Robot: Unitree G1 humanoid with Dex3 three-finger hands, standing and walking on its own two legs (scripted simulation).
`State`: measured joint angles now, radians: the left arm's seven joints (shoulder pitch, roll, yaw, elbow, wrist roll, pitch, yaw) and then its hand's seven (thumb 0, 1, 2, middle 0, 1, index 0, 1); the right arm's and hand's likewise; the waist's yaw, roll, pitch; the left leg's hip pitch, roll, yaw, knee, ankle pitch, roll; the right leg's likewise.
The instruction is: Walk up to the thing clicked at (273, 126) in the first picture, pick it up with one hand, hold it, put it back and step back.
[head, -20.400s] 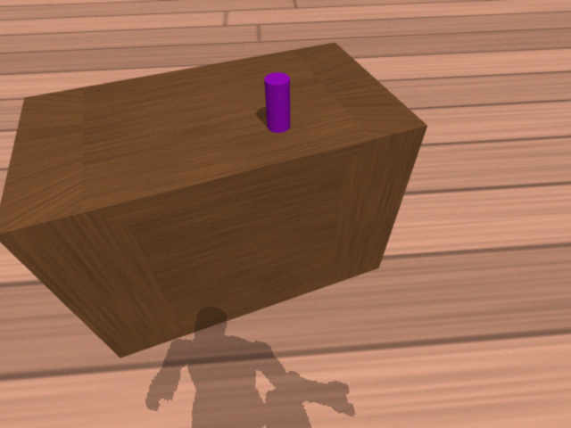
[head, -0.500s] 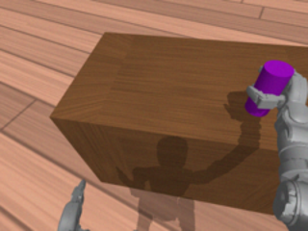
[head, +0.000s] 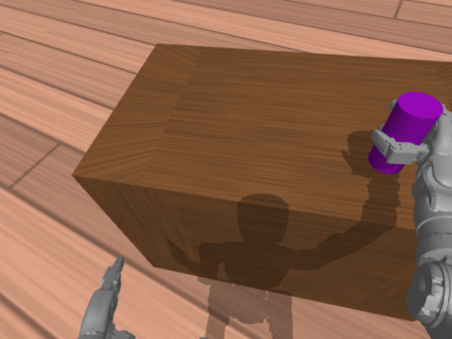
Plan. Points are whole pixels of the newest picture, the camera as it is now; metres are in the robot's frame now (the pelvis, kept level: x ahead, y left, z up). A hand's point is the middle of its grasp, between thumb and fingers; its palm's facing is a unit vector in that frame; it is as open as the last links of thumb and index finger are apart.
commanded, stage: lower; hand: right
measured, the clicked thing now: (400, 136) +0.48 -0.21 +0.10
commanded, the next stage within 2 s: loosen in 0.94 s
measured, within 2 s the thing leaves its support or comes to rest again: rests again in 0.86 s
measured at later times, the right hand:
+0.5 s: hand (388, 149) +0.49 -0.21 +0.05, palm faces +0.21 +0.98 +0.01, open 8.7 cm
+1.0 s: hand (384, 148) +0.51 -0.22 +0.03, palm faces +0.23 +0.97 +0.00, open 8.7 cm
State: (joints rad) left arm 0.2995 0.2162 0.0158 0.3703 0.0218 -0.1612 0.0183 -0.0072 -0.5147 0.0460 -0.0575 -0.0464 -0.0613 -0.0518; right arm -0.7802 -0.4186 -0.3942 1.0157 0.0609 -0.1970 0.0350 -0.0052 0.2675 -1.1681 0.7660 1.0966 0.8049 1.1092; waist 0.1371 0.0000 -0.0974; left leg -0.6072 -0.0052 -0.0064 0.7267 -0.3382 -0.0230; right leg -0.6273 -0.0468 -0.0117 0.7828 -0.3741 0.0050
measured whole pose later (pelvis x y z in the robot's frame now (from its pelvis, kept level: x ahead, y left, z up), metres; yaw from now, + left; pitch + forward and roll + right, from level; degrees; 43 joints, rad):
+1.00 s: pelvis -0.03 -0.01 -0.04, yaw +1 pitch +21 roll +3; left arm 0.33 0.24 0.01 0.13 0.08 -0.12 -0.01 -0.01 -0.53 0.06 -0.06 -0.04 -0.05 -0.06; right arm -0.94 -0.55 -0.50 1.22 -0.03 -0.34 0.02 -0.01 0.27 -1.17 0.76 1.10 0.80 1.12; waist 0.24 0.00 -0.12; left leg -0.94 -0.02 0.01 0.98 -0.40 -0.03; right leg -0.98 -0.06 0.01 1.07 -0.45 0.00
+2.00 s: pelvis -0.02 +0.00 -0.04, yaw +1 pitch +20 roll +3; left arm 0.37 0.26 0.01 0.08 0.05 -0.05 0.00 -0.01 -0.51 0.04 -0.06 -0.05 -0.06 -0.06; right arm -0.94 -0.63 -0.56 1.17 -0.02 -0.29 0.07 -0.01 0.32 -0.20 0.30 0.25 0.30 0.25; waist 0.23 0.00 -0.12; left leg -0.91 -0.03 0.02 0.98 -0.41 -0.02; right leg -0.95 -0.07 0.02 1.06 -0.46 0.01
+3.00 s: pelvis +0.02 +0.00 +0.01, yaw -2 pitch +5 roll +1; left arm 0.37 0.22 0.10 0.37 -0.06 0.08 0.01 -0.01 -0.52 0.06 -0.06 -0.05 -0.06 -0.06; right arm 0.31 -0.36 -0.29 -0.17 0.09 0.02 -0.02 -0.01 0.52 -0.05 0.07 0.05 0.06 0.05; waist -0.04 -0.05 -0.06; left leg -0.39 0.02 0.01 0.68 -0.37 -0.03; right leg -0.41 -0.02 0.00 0.72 -0.39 0.00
